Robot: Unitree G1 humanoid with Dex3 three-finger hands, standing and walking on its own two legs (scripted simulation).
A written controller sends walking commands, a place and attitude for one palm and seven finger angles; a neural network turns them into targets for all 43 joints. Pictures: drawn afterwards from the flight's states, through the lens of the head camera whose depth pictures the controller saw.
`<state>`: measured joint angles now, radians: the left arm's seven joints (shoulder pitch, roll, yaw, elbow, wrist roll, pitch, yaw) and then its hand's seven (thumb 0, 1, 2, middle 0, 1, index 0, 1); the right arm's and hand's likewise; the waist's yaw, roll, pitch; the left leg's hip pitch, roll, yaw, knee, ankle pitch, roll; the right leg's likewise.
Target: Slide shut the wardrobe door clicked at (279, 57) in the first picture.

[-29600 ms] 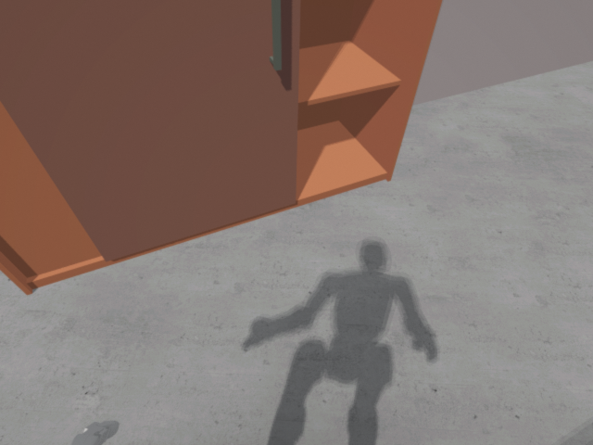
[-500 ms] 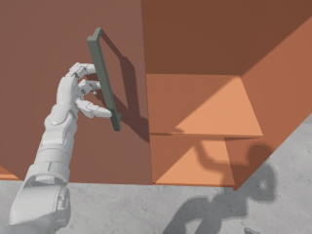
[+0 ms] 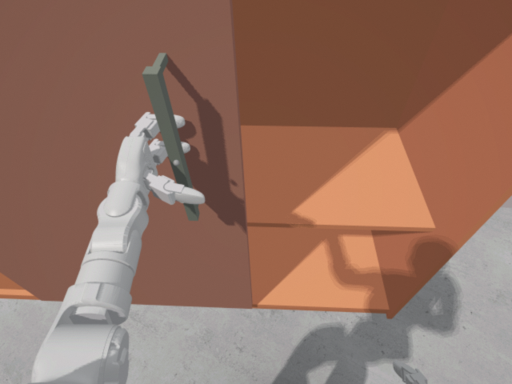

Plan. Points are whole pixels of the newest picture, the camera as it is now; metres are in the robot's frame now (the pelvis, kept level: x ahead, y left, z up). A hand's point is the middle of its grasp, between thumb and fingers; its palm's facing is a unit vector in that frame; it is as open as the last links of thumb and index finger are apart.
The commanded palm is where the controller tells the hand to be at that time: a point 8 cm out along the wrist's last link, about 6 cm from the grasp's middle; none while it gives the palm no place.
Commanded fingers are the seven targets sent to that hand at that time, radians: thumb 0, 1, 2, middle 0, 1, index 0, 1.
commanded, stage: slide the fingers in behind the handle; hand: left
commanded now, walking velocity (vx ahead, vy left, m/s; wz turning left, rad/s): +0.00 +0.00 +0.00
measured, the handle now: (180, 152) +0.46 +0.14 +0.12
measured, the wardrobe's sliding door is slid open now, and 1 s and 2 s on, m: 0.52 0.52 0.52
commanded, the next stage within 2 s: grip the handle and tug to test in 1.04 s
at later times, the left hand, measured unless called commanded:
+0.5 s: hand (186, 166) +0.40 +0.12 +0.14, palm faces +0.00 -1.00 -0.03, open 14.0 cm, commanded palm +0.38 +0.17 +0.13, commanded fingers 0.00 -0.50 0.30 -0.30 -1.20 -0.30 -1.20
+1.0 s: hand (187, 166) +0.40 +0.12 +0.14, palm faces +0.01 -1.00 -0.01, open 14.1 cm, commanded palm +0.38 +0.17 +0.13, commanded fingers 0.00 -0.50 0.30 -0.30 -1.20 -0.30 -1.20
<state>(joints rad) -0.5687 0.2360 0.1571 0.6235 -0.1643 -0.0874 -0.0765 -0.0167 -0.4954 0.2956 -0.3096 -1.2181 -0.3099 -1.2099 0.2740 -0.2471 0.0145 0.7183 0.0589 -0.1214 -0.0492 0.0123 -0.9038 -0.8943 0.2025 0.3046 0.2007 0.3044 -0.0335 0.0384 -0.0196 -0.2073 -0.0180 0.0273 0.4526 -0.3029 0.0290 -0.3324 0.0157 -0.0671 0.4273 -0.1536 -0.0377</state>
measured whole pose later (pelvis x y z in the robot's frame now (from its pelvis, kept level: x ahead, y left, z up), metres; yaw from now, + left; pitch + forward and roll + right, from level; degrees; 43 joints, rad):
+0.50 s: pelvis +0.00 -0.01 +0.00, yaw +0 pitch +2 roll +0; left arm -0.51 0.20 0.12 0.52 -0.16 -0.04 -0.04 -0.02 -0.50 0.30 -0.30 -1.20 -0.30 -1.21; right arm 0.25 -0.24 0.01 0.69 0.06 -0.10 -0.05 0.01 -0.90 -0.89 0.20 0.30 0.20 0.30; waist -0.03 0.04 -0.02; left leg -0.18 -0.01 0.03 0.45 -0.30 0.02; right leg -0.31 0.02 -0.07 0.43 -0.15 -0.05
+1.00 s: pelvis -0.01 -0.01 +0.00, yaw +0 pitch +2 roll +0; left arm -0.57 0.20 0.12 0.59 -0.17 -0.05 -0.02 -0.02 -0.50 0.30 -0.30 -1.20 -0.28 -1.20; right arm 0.26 -0.25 0.02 0.72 0.06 -0.11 -0.05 0.01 -0.90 -0.89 0.20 0.30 0.20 0.30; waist -0.03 0.04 -0.01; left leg -0.21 -0.02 0.02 0.47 -0.29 0.02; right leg -0.34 0.02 -0.07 0.44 -0.15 -0.05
